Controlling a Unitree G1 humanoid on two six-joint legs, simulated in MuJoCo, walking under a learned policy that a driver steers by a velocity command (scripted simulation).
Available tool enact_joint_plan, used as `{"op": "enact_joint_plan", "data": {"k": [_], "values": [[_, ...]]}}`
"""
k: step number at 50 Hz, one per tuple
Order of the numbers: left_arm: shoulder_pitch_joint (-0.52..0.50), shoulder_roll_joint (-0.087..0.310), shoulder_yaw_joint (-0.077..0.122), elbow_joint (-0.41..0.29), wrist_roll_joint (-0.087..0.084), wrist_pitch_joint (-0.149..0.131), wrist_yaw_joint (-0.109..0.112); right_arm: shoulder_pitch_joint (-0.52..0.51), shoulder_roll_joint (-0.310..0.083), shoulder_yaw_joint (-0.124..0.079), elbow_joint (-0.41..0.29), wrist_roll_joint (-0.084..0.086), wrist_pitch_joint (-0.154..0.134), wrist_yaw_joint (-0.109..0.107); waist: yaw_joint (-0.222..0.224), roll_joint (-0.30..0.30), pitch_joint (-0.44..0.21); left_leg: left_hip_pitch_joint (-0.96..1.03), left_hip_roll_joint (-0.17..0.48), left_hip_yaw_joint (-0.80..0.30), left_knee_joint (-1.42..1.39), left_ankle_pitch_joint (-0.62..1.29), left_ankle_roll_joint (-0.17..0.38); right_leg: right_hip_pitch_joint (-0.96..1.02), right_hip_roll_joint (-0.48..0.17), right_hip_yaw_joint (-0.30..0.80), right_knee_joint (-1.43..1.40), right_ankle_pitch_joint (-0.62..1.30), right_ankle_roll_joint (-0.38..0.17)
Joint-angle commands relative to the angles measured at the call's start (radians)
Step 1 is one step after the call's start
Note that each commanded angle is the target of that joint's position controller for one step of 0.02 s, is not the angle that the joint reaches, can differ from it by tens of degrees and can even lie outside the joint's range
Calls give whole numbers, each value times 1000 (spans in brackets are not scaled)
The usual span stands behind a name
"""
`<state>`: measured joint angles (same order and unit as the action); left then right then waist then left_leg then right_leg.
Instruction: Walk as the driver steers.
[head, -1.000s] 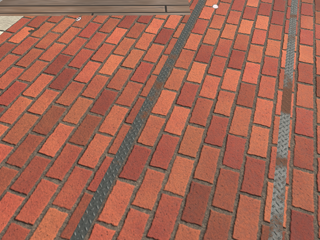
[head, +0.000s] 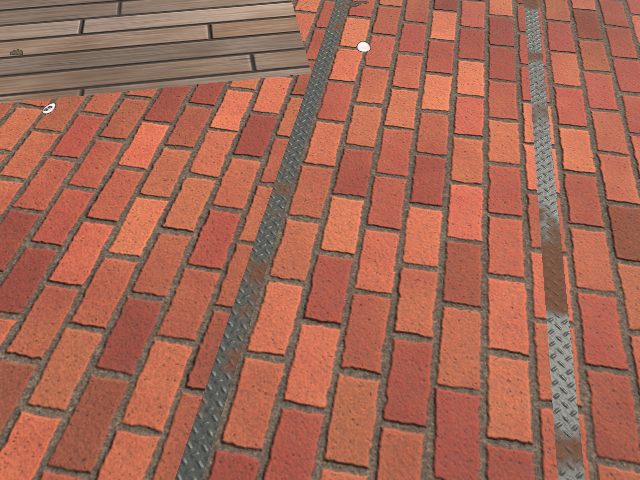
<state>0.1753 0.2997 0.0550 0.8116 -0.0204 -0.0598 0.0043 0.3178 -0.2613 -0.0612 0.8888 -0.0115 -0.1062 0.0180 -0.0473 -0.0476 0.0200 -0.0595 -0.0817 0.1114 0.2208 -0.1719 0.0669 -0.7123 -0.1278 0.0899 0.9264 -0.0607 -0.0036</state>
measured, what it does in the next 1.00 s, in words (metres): walks ahead, turning right: right foot, then left foot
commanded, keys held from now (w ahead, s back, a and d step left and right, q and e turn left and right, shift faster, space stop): w+e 0.68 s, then w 0.32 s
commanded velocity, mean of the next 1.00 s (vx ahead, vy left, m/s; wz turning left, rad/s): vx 0.50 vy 0.00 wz -0.45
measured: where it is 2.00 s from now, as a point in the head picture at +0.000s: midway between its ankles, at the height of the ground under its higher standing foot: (458, 281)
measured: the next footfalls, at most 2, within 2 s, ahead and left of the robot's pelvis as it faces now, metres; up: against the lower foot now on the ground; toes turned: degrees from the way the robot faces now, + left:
right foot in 0.24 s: +0.31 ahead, -0.15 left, +0.00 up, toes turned -10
left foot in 0.72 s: +0.63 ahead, -0.03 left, +0.00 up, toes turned -27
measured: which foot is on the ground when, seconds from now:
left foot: down 0.00-0.24, up 0.26-0.70, down 0.72-1.00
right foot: up 0.00-0.22, down 0.24-0.72, up 0.74-1.00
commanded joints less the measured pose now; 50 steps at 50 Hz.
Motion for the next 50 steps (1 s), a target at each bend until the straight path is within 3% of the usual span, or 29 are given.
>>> {"op": "enact_joint_plan", "data": {"k": [1, 4, 7, 9, 10, 11, 12, 13, 14, 15, 16, 17, 18, 22, 27, 29, 32, 34, 35, 36, 37, 38, 39, 40, 41, 43, 44, 47, 50], "values": [[-34, 28, -1, -62, 4, -12, -15, -82, -148, -25, -68, 3, -20, -13, 17, 75, 48, -121, 263, -54, -144, 202, 123, 82, 7, -34, -168, 182, 0], [-131, 12, -12, -110, 1, -13, -34, -16, -168, -28, -36, 12, -4, -19, -28, 61, 69, 4, 302, -23, -123, 221, 114, 42, 19, -62, -271, 194, -15], [-187, 24, -10, -165, 0, -12, -56, 17, -181, -34, -17, 22, 27, -22, -36, 68, 76, 157, 347, -3, -42, 332, 93, -20, 37, -92, -321, 70, -46], [-158, 50, 2, -186, 0, -9, -68, -6, -208, -40, -27, 24, 46, -30, 1, 101, 32, 202, 356, 26, 73, 625, 68, 59, 86, -147, -328, -45, -79], [-92, 77, 17, -181, 1, -6, -70, -18, -221, -44, -34, 23, 56, -36, 41, 125, -21, 205, 351, 44, 185, 803, 54, 158, 126, -179, -321, -97, -100], [47, 118, 43, -152, -2, -3, -66, -34, -222, -43, -43, 22, 67, -44, 120, 122, -97, 157, 323, 74, 375, 886, 29, 344, 173, -198, -360, -80, -131], [225, 193, 80, -113, -4, 3, -50, -30, -205, -33, -63, 14, 66, -52, 200, 65, -196, -44, 284, 82, 648, 718, -11, 651, 133, -83, -385, -44, -183], [268, 311, 107, -110, -8, 6, -37, 66, -65, 14, -115, -15, 36, -34, 120, -190, -305, -517, 97, 54, 1033, -67, -81, 1044, -130, 452, -432, -178, -364], [289, 244, 84, -136, -1, -2, -37, 14, -110, 13, -116, 3, -9, -16, 156, -124, -438, -672, 25, -177, 1175, -410, -73, 1161, -219, 771, -591, -230, -427], [261, 188, 66, -132, 11, -7, -37, -92, -168, -6, -148, 44, -34, -3, 176, -72, -314, -761, 86, -221, 1188, -331, -48, 1090, -184, 614, -611, -184, -362], [199, 163, 60, -141, 8, -11, -34, -129, -157, 1, -162, 45, -47, -4, 142, 0, -205, -752, 131, -207, 1112, -244, -36, 938, -139, 471, -611, -94, -326], [129, 138, 52, -157, 8, -10, -33, -137, -152, -2, -157, 25, -47, -11, 97, 57, -134, -700, 166, -198, 1017, -192, -43, 787, -100, 369, -624, 6, -299], [83, 109, 42, -177, 17, -10, -30, -125, -162, -10, -153, 13, -36, -16, 59, 42, -101, -624, 192, -199, 959, -157, -51, 678, -68, 305, -650, 89, -287], [78, 132, 50, -189, 10, -14, -12, -121, -120, -6, -171, -5, 6, -20, 24, 11, -64, -552, 184, -170, 796, -63, -118, 502, -15, 203, -705, 204, -296], [148, 156, 58, -167, 2, 0, 11, -314, -84, 12, -224, 4, 1, -13, 97, -33, -25, -472, 113, -156, 408, 238, -141, 441, 50, 149, -688, 40, -222], [181, 161, 61, -154, -2, 4, 11, -357, -99, 8, -242, 16, -6, -5, 114, -45, -21, -440, 94, -168, 346, 270, -135, 459, 30, 194, -669, -14, -211], [192, 147, 60, -146, -6, 11, 17, -353, -143, -9, -249, 20, -19, 4, 98, -62, -23, -415, 92, -205, 277, 198, -105, 546, -8, 287, -587, -61, -192], [171, 141, 60, -151, -1, 19, 19, -284, -162, -22, -233, 21, -29, 5, 55, -89, -33, -329, 88, -191, 249, 120, -71, 565, -11, 326, -517, -34, -172], [165, 110, 49, -154, 4, 21, 17, -193, -180, -35, -207, 14, -33, 0, 12, -83, -78, -208, 93, -172, 218, 122, -44, 559, 28, 296, -433, 16, -147], [176, 50, 26, -164, 14, 18, 13, -66, -219, -47, -192, -5, -38, -5, -39, -14, -199, 15, 219, -281, 236, 81, 14, 484, 83, 227, -204, -41, -112], [316, -14, 6, -180, -4, 8, 13, 52, -311, -71, -161, -21, -27, -6, 1, 278, -327, 358, 432, -711, 170, -105, 179, 149, 232, 88, 142, -354, -32], [347, 52, 10, -163, -18, 2, 15, 82, -253, -63, -139, 13, -21, 7, -11, 344, -314, 389, 492, -956, 74, -362, 222, -30, 200, 97, 314, -528, -16], [254, 123, 28, -160, -21, 3, 14, 29, -179, -43, -153, 22, -17, 6, -32, 222, -174, 278, 452, -833, 53, -410, 181, -83, 156, 113, 375, -444, -15], [164, 131, 29, -176, -8, 4, 15, -20, -151, -32, -162, 14, -9, 4, -29, 143, -98, 162, 407, -684, 55, -313, 148, -70, 120, 71, 366, -372, -15], [103, 120, 29, -195, 7, 0, 14, -56, -130, -24, -158, 6, -3, 4, -16, 118, -34, 53, 365, -584, 35, -191, 142, -53, 96, 58, 309, -322, -17], [100, 87, 27, -200, 8, -2, 4, -76, -105, -12, -148, -2, -5, 1, 24, 154, -17, -45, 310, -465, -3, -36, 133, 28, 54, 38, 216, -266, -20], [110, 67, 22, -198, 7, -1, 0, -69, -105, -12, -140, 4, -8, 0, 32, 162, -25, -57, 301, -431, -17, 16, 142, 43, 47, 19, 180, -262, -17], [44, 31, 5, -225, 16, -4, -3, -44, -154, -23, -116, 18, -9, -4, 24, 138, -13, -66, 309, -354, -58, 147, 169, 27, 28, -20, 25, -189, 1], [-45, 10, -8, -243, 14, -15, -13, -21, -179, -26, -97, 26, 1, -8, -6, 126, -3, -70, 282, -264, -71, 197, 147, 71, 34, -50, -165, -28, 6]]}}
